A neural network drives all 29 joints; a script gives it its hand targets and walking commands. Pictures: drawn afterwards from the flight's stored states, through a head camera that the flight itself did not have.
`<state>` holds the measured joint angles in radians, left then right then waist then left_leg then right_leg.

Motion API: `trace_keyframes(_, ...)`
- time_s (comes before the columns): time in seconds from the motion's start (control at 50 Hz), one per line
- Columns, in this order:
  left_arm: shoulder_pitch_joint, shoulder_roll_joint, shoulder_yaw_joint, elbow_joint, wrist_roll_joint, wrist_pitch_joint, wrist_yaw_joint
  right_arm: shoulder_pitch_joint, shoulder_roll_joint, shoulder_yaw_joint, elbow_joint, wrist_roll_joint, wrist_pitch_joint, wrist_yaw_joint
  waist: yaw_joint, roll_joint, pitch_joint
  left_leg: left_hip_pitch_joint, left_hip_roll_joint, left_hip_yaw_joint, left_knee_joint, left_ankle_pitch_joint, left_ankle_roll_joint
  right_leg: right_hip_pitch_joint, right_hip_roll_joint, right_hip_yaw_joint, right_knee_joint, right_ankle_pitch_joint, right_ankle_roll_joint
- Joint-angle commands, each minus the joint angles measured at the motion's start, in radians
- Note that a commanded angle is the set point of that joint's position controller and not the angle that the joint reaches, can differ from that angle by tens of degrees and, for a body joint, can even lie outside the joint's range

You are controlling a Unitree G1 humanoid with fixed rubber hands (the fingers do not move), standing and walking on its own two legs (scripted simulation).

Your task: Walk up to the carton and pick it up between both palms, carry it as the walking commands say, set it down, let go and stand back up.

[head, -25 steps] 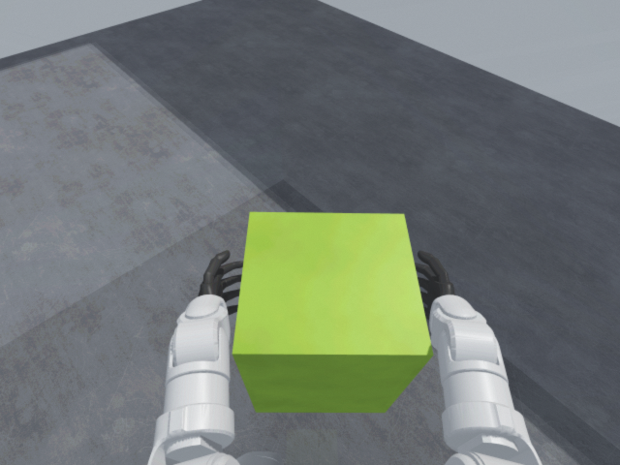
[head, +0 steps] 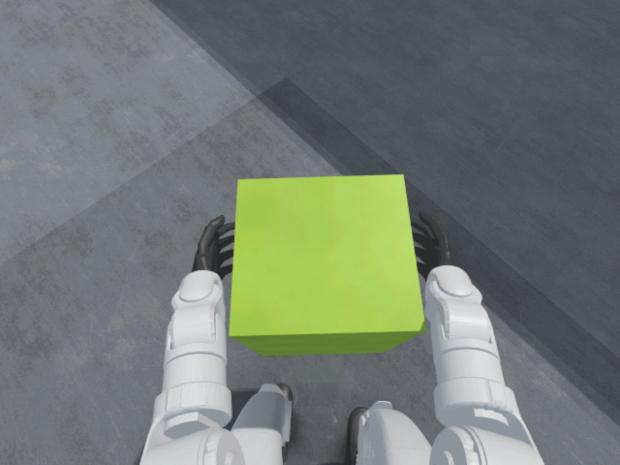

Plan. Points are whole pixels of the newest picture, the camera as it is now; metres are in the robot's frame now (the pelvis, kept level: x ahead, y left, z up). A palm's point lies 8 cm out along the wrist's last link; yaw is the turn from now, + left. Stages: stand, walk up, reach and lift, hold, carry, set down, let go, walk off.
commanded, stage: set down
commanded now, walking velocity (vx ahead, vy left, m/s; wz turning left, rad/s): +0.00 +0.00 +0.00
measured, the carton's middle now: (321, 279) +0.35 +0.03 -0.12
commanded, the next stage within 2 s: none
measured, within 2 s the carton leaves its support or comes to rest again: neither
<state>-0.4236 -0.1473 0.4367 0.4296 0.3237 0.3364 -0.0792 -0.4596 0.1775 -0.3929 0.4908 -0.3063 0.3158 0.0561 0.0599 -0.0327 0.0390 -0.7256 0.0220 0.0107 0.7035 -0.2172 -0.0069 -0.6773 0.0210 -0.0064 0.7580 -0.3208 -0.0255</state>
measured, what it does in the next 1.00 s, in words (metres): lowers itself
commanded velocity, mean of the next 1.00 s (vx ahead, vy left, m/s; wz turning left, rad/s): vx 0.00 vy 0.00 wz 0.00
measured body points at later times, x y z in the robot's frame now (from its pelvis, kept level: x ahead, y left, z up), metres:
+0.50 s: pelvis -0.02 +0.01 -0.07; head +0.17 +0.03 +0.34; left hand +0.37 +0.20 -0.14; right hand +0.39 -0.11 -0.14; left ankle +0.07 +0.13 -0.71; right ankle +0.02 -0.10 -0.71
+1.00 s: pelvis -0.04 +0.01 -0.15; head +0.19 +0.03 +0.23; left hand +0.39 +0.20 -0.23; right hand +0.42 -0.11 -0.23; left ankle +0.07 +0.13 -0.71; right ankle +0.02 -0.10 -0.71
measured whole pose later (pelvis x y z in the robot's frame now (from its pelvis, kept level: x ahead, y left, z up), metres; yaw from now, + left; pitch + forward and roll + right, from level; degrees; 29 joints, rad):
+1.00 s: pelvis -0.04 +0.01 -0.15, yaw -2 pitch +42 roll -1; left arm -0.74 -0.08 0.47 0.51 0.24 0.34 0.00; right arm -0.80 0.07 -0.43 0.60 -0.22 0.32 0.02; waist 0.05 -0.04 -0.23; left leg -1.74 0.03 0.00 1.38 -0.38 0.00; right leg -1.68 0.03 -0.01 1.43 -0.48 -0.01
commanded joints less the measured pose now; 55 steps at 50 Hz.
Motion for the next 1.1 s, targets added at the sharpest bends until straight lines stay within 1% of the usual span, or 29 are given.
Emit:
trace_keyframes(0.0, -0.493, -0.814, -0.536, 0.032, -0.119, -0.052, -0.215, -0.483, 0.904, 0.549, 0.036, 0.125, -0.051, 0.17, 0.024, -0.001, -0.637, 0.308, -0.136, -0.044, 0.056, 0.281, 0.043, 0.09, 0.083, 0.094, -0.061, 0.263, 0.015)
trace_keyframes(0.14, -0.538, -0.837, -0.572, 0.03, -0.149, -0.064, -0.221, -0.522, 0.905, 0.565, 0.039, 0.136, -0.067, 0.167, 0.015, 0.02, -0.755, 0.208, -0.139, -0.042, 0.135, 0.285, 0.027, -0.024, 0.099, 0.079, 0.026, 0.263, 0.02)
trace_keyframes(0.36, -0.651, -0.888, -0.564, 0.07, -0.162, -0.039, -0.213, -0.645, 0.896, 0.538, 0.081, 0.143, -0.053, 0.197, 0.004, 0.033, -0.855, 0.054, -0.137, -0.038, 0.252, 0.185, 0.008, -0.279, 0.121, 0.04, 0.165, 0.134, 0.014)
trace_keyframes(0.46, -0.7, -0.91, -0.563, 0.084, -0.169, -0.027, -0.204, -0.704, 0.902, 0.531, 0.096, 0.153, -0.044, 0.212, 0.007, 0.032, -0.916, -0.005, -0.137, -0.035, 0.309, 0.149, 0.001, -0.379, 0.131, 0.028, 0.227, 0.095, 0.015)
trace_keyframes(0.58, -0.755, -0.918, -0.575, 0.086, -0.187, -0.021, -0.194, -0.763, 0.908, 0.535, 0.101, 0.174, -0.036, 0.218, 0.014, 0.024, -0.996, -0.082, -0.14, -0.028, 0.384, 0.138, -0.005, -0.474, 0.14, 0.019, 0.3, 0.085, 0.022)
trace_keyframes(0.78, -0.838, -0.901, -0.588, 0.095, -0.215, -0.016, -0.173, -0.839, 0.887, 0.532, 0.12, 0.2, -0.025, 0.2, 0.016, 0.015, -1.099, -0.22, -0.146, -0.012, 0.508, 0.114, -0.014, -0.612, 0.15, 0.008, 0.422, 0.071, 0.035)
trace_keyframes(1.08, -0.978, -0.856, -0.557, 0.136, -0.24, -0.008, -0.146, -0.976, 0.855, 0.503, 0.167, 0.231, -0.016, 0.157, 0.026, 0.005, -1.176, -0.404, -0.157, 0.015, 0.675, 0.063, -0.02, -0.77, 0.165, -0.011, 0.587, 0.019, 0.042)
